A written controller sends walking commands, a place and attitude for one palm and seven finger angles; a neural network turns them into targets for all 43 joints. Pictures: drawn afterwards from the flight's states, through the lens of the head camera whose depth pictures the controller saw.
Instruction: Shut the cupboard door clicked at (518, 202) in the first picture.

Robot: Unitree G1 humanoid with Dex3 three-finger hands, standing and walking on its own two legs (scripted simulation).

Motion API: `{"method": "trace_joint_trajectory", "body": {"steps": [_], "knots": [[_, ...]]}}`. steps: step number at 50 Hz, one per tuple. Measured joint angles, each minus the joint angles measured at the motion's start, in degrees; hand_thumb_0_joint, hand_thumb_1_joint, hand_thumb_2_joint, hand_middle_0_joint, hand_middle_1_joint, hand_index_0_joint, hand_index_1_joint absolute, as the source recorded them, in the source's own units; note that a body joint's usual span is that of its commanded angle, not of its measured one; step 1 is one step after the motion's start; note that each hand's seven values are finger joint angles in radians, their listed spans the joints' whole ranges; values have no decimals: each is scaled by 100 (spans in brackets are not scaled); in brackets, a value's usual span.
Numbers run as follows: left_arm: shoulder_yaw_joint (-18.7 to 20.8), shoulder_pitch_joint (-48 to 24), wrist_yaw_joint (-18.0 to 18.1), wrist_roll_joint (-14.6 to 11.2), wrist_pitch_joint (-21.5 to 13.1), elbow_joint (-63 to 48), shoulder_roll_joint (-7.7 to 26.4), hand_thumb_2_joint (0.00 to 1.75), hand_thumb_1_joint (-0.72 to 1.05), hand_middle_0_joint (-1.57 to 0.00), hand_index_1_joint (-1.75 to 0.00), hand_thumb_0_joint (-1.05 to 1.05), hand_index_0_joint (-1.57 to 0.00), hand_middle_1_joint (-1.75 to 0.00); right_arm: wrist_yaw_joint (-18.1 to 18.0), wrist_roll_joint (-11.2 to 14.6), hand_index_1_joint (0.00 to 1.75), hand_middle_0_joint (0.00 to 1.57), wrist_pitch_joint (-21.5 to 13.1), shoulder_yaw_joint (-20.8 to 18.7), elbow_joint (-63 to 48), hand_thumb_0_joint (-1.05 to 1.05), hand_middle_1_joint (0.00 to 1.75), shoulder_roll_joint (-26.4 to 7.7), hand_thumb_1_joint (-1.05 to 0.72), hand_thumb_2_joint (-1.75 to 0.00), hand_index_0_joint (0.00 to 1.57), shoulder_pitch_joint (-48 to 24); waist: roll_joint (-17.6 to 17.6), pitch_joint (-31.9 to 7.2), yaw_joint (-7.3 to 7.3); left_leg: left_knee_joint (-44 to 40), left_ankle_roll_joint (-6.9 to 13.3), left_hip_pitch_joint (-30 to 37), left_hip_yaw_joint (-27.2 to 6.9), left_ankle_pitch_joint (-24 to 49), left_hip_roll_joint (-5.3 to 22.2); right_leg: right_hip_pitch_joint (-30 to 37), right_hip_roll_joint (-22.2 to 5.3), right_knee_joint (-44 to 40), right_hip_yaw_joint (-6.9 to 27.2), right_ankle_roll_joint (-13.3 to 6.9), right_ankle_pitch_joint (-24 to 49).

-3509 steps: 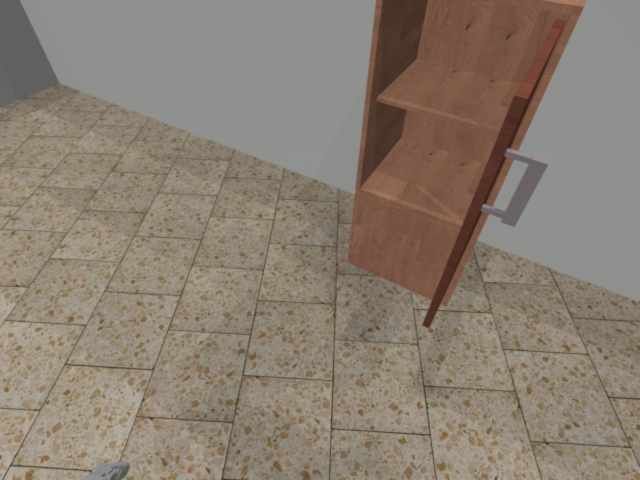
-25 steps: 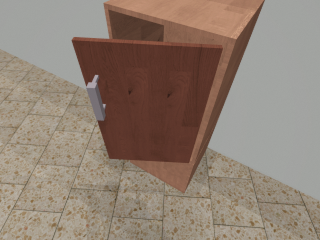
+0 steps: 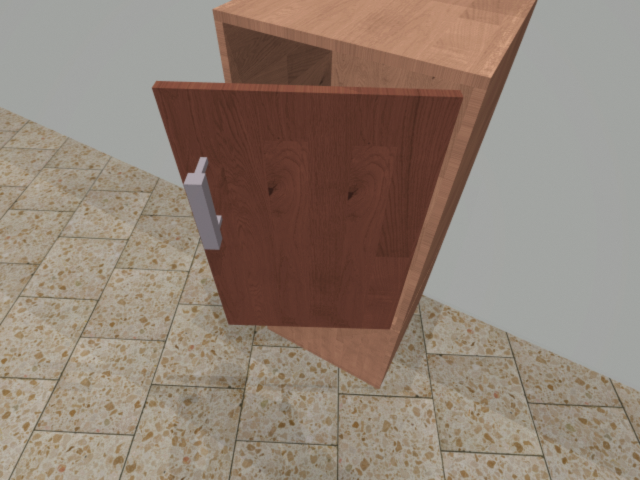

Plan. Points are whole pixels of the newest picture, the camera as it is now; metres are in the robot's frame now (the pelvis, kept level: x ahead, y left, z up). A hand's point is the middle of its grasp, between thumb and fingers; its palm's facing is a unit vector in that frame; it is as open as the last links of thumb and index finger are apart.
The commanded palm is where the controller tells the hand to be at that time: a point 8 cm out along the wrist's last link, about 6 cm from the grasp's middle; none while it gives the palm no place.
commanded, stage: raise the hand and make a fist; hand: left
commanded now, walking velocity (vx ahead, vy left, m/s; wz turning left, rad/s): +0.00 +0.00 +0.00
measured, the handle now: (208, 204) +0.47 +0.20 +0.07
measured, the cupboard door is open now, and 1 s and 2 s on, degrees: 28 28 28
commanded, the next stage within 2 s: bring the fist close to the handle in 1.98 s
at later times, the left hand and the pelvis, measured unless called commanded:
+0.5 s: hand out of the picture +0.11 +0.17 -0.07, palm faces +0.12 -0.99 +0.01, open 6.1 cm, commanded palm +0.11 +0.22 -0.03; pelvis -0.04 -0.04 -0.08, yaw +2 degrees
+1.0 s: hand (161, 441) +0.16 +0.18 +0.02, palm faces +0.12 -0.99 -0.07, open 3.8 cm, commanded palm +0.13 +0.22 +0.02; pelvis -0.04 -0.02 -0.06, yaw +2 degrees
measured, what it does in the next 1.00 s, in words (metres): lowers itself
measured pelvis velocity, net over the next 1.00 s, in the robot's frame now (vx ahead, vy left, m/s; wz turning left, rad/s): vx -0.04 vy -0.02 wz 0.03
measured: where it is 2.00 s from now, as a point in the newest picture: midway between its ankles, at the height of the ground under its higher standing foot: outside the picture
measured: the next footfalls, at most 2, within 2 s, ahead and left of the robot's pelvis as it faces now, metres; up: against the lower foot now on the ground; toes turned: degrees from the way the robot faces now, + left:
none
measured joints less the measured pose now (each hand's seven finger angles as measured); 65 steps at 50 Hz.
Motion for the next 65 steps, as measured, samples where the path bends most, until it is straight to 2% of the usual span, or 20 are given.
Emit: {"method": "trace_joint_trajectory", "body": {"steps": [4, 6, 8, 10, 13, 15, 18, 20, 23, 28, 31, 33, 35, 38, 40, 42, 47, 51, 57, 65], "knots": [[-35, 13, 29, 13, -8, 43, -57, 90, 91, -20, -30, 0, -20, -30, -1, 20, 30, 20, 18, 0, -19, 1, 30, -39, -92, -90, 20, -89, -3, 22, 14, 54, -14, -23, -14, -36, 48, 37, 46, -70, -13, -1, 18], [363, 644, -16, -288, 459, -2080, -48, 90, 91, -20, -30, 1, -20, -30, -165, 103, 30, 20, -382, 54, -495, 2, 30, -60, -91, -90, 20, 57, -84, 138, 5, 261, -31, -140, -34, -120, 71, -103, 60, 182, -34, -50, -48], [343, 1116, 170, -636, 108, -3852, 83, 90, 91, -21, -31, 2, -21, -30, -308, 213, 30, 20, -985, 67, -831, 2, 30, -111, -91, -90, 20, 238, -151, -31, 54, 328, -68, -240, -35, -147, 38, -290, 18, 454, -44, -138, -158], [351, 1127, 277, -820, -134, -4926, 96, 90, 91, -22, -32, 2, -22, -32, -261, 254, 30, 20, -1322, -35, -1162, 2, 30, -220, -91, -90, 20, 267, -77, -271, -18, 453, -75, -407, -116, -168, -4, -389, -18, 550, -109, -138, -259], [556, 717, 26, -973, -969, -5444, -10, 90, 91, -24, -35, 1, -24, -35, -141, 224, 30, 20, -1552, -186, -1666, 2, 30, -388, -91, -90, 20, -38, 127, -553, -170, 900, -75, -928, -209, -281, 31, -835, 3, 912, -179, -68, -397], [730, 562, -438, -1159, -1729, -5456, -46, 90, 91, -27, -38, 1, -26, -37, -34, 167, 30, 20, -1590, -275, -2002, 2, 30, -398, -91, -90, 20, -321, 133, -727, -193, 1317, -111, -1447, -188, -396, 95, -1405, 38, 1409, -138, -109, -536], [878, 581, -1433, -1445, -2785, -5279, -30, 90, 91, -31, -43, 0, -31, -42, 97, 139, 30, 20, -1579, -377, -2464, 1, 30, -355, -90, -90, 20, -656, -68, -833, -101, 2056, -186, -2236, -166, -627, 195, -2264, 92, 2279, -81, -195, -841], [929, 758, -1965, -1563, -3049, -5163, 3, 90, 91, -34, -46, 0, -34, -45, 125, 146, 30, 20, -1538, -416, -2761, 1, 30, -377, -90, -90, 20, -765, -216, -825, -2, 2528, -240, -2681, -212, -778, 243, -2707, 122, 2788, -106, -281, -1029], [1013, 1196, -2247, -1663, -2873, -5182, 59, 90, 91, -40, -52, 1, -40, -51, 65, 164, 30, 20, -1472, -452, -3094, 1, 30, -479, -90, -90, 20, -799, -275, -822, 176, 3140, -301, -3218, -378, -984, 306, -3152, 174, 3343, -244, -335, -1278], [1119, 1715, -1898, -1756, -2861, -6053, 214, 90, 90, -49, -61, 2, -49, -61, -135, 163, 30, 20, -1504, -376, -3184, 1, 30, -546, -90, -90, 20, -752, -38, -833, 428, 3830, -360, -3722, -737, -1223, 380, -3425, 280, 3803, -562, -444, -1505], [1076, 1435, -1896, -1872, -3078, -6586, 285, 90, 90, -54, -67, 2, -54, -67, -256, 184, 30, 20, -1533, -206, -3045, 2, 30, -480, -90, -90, 20, -749, 159, -820, 475, 4041, -366, -3859, -869, -1275, 413, -3482, 331, 3920, -675, -471, -1538], [1015, 1059, -2042, -1910, -2985, -6725, 338, 90, 90, -58, -71, 2, -57, -71, -319, 230, 30, 20, -1498, -73, -2961, 2, 30, -388, -90, -90, 20, -729, 274, -809, 427, 4072, -362, -3882, -893, -1269, 432, -3494, 355, 3926, -692, -472, -1516], [943, 701, -2213, -1908, -2585, -6681, 406, 90, 90, -61, -75, 2, -61, -75, -360, 284, 30, 20, -1403, 34, -2929, 2, 30, -271, -90, -90, 21, -646, 354, -806, 325, 3989, -361, -3831, -855, -1224, 443, -3470, 362, 3856, -653, -456, -1462], [885, 455, -2321, -1894, -1610, -6444, 478, 90, 90, -67, -81, 1, -67, -81, -395, 351, 30, 20, -1196, 112, -2965, 2, 30, -123, -90, -90, 21, -385, 394, -815, 132, 3663, -342, -3576, -693, -1116, 439, -3316, 343, 3606, -506, -406, -1339], [936, 561, -2179, -1912, -1078, -6364, 456, 90, 90, -70, -85, 1, -70, -85, -404, 357, 30, 21, -1079, 102, -3002, 2, 30, -79, -90, -90, 21, -164, 378, -838, 15, 3382, -327, -3334, -554, -1044, 427, -3155, 321, 3387, -380, -362, -1253], [1052, 800, -1897, -1930, -895, -6407, 385, 90, 90, -74, -89, 2, -74, -89, -415, 337, 30, 21, -1020, 47, -3012, 2, 30, -84, -90, -90, 21, 49, 337, -858, -46, 3132, -302, -3101, -432, -993, 421, -2986, 308, 3174, -271, -322, -1178], [1303, 1249, -1339, -1852, -1635, -6708, 309, 90, 90, -83, -99, 2, -83, -99, -368, 258, 30, 20, -1100, -116, -2927, 2, 30, -287, -90, -90, 21, 357, 222, -819, -3, 2887, -244, -2878, -366, -951, 377, -2762, 271, 2898, -220, -272, -1095], [1120, 1167, -1473, -1818, -2143, -6806, 327, 90, 91, -90, -107, 2, -90, -107, -331, 258, 30, 20, -1246, -150, -2860, 2, 30, -539, -90, -90, 20, 262, 249, -693, 53, 2987, -185, -2966, -454, -969, 328, -2751, 235, 2892, -309, -230, -1094], [720, 955, -1676, -1689, -1701, -6809, 388, 90, 90, -102, -119, 2, -101, -119, -374, 312, 30, 20, -1320, -105, -2992, 2, 30, -527, -90, -90, 20, -86, 239, -637, 44, 2851, -109, -2816, -411, -927, 298, -2587, 211, 2692, -272, -160, -993], [1037, 818, -1264, -1740, -1411, -7144, 420, 90, 90, -116, -135, 2, -116, -135, -274, 283, 30, 20, -1224, 152, -3280, 2, 30, -278, -90, -90, 20, -242, 229, -728, 128, 2490, -85, -2296, -400, -858, 263, -2027, 198, 2238, -277, -122, -862]]}}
